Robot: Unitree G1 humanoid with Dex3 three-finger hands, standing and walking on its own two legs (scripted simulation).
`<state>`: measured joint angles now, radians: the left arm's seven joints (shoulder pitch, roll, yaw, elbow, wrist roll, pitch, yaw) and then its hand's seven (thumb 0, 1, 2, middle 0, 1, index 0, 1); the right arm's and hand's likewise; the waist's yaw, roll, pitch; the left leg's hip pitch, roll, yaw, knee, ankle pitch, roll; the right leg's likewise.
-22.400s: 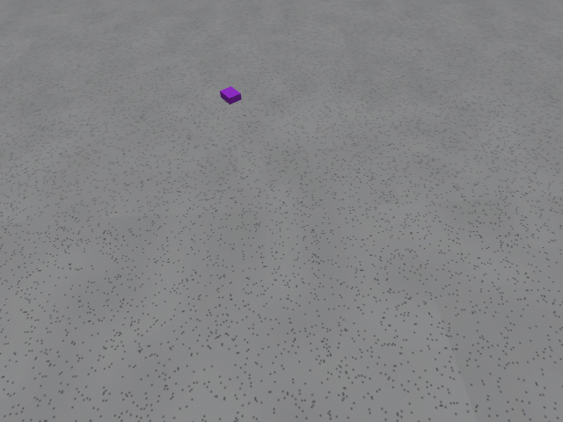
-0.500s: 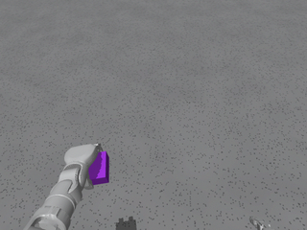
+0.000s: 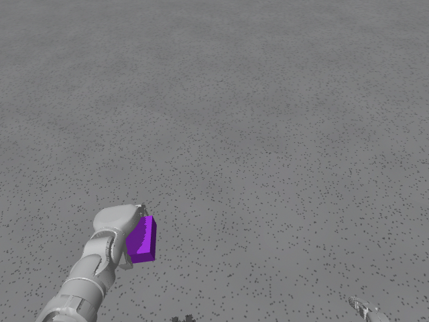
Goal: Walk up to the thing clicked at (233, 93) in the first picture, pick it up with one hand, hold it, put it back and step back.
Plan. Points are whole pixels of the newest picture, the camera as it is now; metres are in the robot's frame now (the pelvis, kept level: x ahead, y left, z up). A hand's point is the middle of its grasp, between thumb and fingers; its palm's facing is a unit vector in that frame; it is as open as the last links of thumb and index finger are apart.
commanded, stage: hold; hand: left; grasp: from above
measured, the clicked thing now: (127, 240) +0.31 +0.23 -0.08
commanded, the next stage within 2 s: crouch in 1.16 s
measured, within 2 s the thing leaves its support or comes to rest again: neither
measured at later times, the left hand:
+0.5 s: hand (119, 245) +0.28 +0.23 -0.04, palm faces -0.44 -0.07 -0.89, open 11.3 cm
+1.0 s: hand (122, 246) +0.27 +0.22 -0.03, palm faces -0.45 -0.07 -0.89, open 11.3 cm
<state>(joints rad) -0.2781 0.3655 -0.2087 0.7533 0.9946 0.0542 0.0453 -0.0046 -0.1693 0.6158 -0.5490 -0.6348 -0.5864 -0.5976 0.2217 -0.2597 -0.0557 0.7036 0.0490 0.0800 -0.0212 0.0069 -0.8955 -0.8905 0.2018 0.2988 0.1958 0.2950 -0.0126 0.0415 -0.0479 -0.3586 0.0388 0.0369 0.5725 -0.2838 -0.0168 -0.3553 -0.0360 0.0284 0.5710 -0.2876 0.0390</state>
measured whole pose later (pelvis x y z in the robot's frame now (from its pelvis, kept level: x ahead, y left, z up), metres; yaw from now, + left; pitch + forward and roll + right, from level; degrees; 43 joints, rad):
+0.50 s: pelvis -0.01 +0.00 +0.01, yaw +0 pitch +1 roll +0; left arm -0.24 0.38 -0.21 0.67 0.99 0.05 0.00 0.00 -0.16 0.61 -0.54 -0.64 -0.58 -0.60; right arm 0.19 -0.26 -0.04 0.69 0.06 0.08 -0.03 0.01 -0.90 -0.89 0.20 0.30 0.20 0.29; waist 0.00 0.05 -0.02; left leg -0.29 0.04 0.04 0.51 -0.24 -0.02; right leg -0.29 -0.04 0.03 0.51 -0.25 0.04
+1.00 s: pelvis -0.01 +0.00 +0.01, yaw +0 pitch +1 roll +0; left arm -0.24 0.38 -0.22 0.65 0.99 0.04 -0.02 0.00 -0.16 0.61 -0.54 -0.64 -0.57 -0.60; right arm 0.17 -0.25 -0.04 0.69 0.06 0.08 -0.04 0.01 -0.90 -0.89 0.20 0.30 0.20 0.30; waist 0.01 0.05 -0.02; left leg -0.26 0.04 0.04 0.47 -0.22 -0.02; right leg -0.27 -0.03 0.03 0.49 -0.23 0.03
